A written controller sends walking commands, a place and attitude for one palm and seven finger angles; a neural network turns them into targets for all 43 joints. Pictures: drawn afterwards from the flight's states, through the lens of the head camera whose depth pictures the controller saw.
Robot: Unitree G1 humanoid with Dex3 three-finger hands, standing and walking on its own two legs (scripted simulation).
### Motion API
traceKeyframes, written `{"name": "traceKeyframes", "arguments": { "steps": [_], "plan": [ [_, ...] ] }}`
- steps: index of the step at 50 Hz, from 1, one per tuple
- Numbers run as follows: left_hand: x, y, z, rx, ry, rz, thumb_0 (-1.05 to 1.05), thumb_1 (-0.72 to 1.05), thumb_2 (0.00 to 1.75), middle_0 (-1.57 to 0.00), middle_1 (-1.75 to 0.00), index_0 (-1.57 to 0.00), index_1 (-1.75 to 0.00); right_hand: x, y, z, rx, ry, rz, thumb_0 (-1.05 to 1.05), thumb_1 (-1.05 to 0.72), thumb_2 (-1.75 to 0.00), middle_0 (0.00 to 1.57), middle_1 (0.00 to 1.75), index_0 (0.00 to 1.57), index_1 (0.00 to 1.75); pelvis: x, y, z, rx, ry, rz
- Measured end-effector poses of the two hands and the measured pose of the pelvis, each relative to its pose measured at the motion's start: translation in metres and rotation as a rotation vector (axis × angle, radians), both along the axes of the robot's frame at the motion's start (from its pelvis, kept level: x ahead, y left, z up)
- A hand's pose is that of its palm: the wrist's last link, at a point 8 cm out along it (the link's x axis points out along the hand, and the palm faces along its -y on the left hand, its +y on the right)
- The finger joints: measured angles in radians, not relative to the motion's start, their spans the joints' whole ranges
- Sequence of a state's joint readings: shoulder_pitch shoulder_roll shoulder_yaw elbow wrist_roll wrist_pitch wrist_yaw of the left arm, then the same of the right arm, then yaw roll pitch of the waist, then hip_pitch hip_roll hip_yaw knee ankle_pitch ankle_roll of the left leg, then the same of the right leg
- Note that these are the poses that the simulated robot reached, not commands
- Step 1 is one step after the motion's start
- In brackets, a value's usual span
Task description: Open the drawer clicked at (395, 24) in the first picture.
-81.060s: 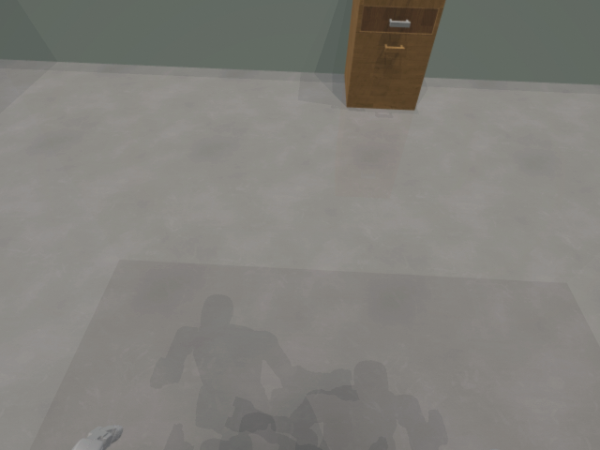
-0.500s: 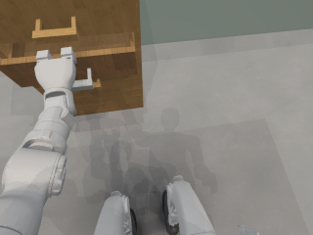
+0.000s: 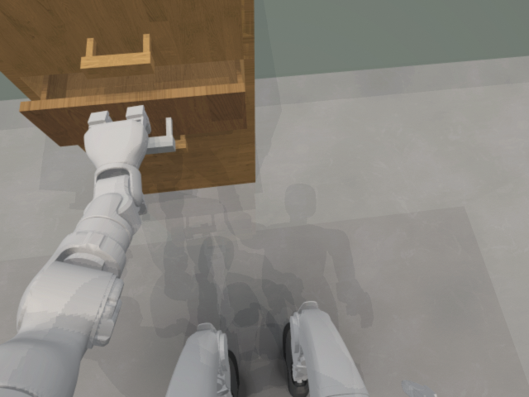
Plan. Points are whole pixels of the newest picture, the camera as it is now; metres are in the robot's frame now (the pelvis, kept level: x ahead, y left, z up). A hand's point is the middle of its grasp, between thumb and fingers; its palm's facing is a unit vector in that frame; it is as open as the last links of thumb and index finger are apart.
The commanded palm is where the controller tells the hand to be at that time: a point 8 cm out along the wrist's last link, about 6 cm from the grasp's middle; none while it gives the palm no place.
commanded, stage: move the hooked fingers above the handle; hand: left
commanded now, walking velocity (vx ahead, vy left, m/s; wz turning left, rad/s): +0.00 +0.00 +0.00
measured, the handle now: (146, 135) +0.57 +0.18 -0.12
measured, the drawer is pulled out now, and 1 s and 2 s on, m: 0.07 0.07 0.07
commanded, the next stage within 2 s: lift the fingers back up to retry in 2.00 s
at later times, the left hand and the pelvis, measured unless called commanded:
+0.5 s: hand (144, 171) +0.48 +0.16 -0.07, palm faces -0.25 -0.04 -0.97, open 13.8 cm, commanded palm +0.50 +0.16 +0.00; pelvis +0.00 -0.01 +0.01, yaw +1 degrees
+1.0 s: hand (121, 158) +0.49 +0.19 -0.04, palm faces -0.16 +0.02 -0.99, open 13.8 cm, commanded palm +0.50 +0.17 +0.00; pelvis +0.00 -0.01 +0.00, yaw +1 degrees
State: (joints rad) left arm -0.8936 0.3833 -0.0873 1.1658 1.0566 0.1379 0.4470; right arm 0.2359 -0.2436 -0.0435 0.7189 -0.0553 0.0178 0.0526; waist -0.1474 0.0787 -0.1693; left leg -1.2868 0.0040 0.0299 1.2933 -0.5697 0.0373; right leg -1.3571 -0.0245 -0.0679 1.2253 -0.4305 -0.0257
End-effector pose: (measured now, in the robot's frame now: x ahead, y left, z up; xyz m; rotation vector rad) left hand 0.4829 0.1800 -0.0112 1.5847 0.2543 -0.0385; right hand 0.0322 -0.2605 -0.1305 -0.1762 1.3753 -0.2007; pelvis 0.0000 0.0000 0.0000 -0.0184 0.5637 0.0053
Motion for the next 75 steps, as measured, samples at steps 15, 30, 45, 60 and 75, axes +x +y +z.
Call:
{"name": "traceKeyframes", "arguments": {
  "steps": [15,30,45,60,75],
  "plan": [
    [0.023,-0.014,0.022,0.055,-0.288,-0.046,0.0,-0.48,0.3,-0.31,-1.2,-0.31,-1.2,-0.01,-0.011,-0.01,-0.024,0.02,0.002,0.0,-0.91,-0.9,0.2,0.3,0.2,0.3,-0.003,-0.006,-0.014,0.004,0.014,-0.009],
    [0.006,-0.052,0.028,-0.125,-0.154,-0.31,0.0,-0.48,0.3,-0.32,-1.2,-0.32,-1.2,0.002,-0.015,0.01,-0.079,-0.04,0.039,0.0,-0.91,-0.9,0.21,0.3,0.21,0.3,0.006,-0.01,-0.004,-0.006,0.0,0.025],
    [0.0,0.012,-0.003,-0.015,0.009,0.094,0.0,-0.48,0.3,-0.32,-1.23,-0.31,-1.2,-0.004,-0.002,-0.006,-0.008,-0.038,-0.022,0.0,-0.91,-0.9,0.2,0.3,0.2,0.3,-0.009,-0.009,-0.002,0.02,0.006,-0.021],
    [0.026,-0.028,0.004,-0.089,-0.205,-0.165,0.0,-0.49,0.3,-0.31,-1.2,-0.31,-1.2,-0.022,-0.02,0.0,-0.109,-0.005,0.013,0.0,-0.91,-0.9,0.21,0.3,0.2,0.3,-0.006,-0.003,-0.025,-0.02,0.04,0.006],
    [0.003,0.014,0.018,-0.015,-0.055,-0.044,0.0,-0.48,0.3,-0.32,-1.21,-0.32,-1.2,-0.019,0.015,-0.001,0.017,0.032,-0.019,0.0,-0.91,-0.9,0.21,0.3,0.2,0.3,0.002,0.001,0.0,-0.006,-0.001,0.0]
  ]
}}
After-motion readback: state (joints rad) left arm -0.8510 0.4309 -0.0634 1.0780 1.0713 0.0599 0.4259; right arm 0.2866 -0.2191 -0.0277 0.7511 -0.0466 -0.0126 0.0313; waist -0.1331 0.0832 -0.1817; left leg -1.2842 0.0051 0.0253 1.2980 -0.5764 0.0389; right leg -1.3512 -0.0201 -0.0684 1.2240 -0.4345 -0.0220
